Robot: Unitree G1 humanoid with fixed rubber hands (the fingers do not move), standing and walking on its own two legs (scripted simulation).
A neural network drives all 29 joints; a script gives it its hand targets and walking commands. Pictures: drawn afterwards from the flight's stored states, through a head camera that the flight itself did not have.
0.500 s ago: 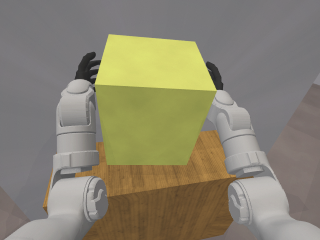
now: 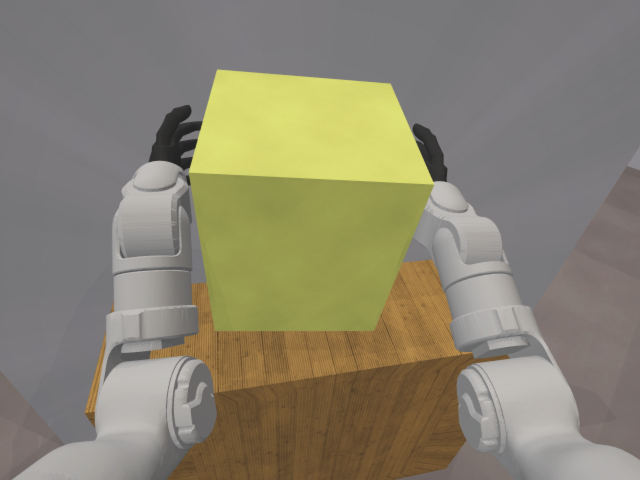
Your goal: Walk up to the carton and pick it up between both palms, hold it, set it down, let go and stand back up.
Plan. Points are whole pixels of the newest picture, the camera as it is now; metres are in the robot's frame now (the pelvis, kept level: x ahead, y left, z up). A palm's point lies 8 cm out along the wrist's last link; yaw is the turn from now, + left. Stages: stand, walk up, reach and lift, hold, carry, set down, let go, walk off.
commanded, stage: hold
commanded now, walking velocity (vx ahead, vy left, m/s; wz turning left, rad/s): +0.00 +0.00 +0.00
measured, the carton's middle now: (301, 209) +0.38 +0.00 +0.19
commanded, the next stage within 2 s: none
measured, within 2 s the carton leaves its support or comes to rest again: neither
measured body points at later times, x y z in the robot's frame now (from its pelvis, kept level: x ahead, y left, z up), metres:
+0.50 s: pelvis +0.00 +0.00 +0.00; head -0.07 +0.02 +0.44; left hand +0.38 +0.15 +0.25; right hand +0.38 -0.15 +0.23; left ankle +0.02 +0.13 -0.75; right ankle +0.02 -0.12 -0.75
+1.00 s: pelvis +0.00 +0.00 +0.00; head -0.07 +0.02 +0.44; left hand +0.38 +0.15 +0.25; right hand +0.38 -0.15 +0.23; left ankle +0.02 +0.13 -0.75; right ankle +0.02 -0.12 -0.75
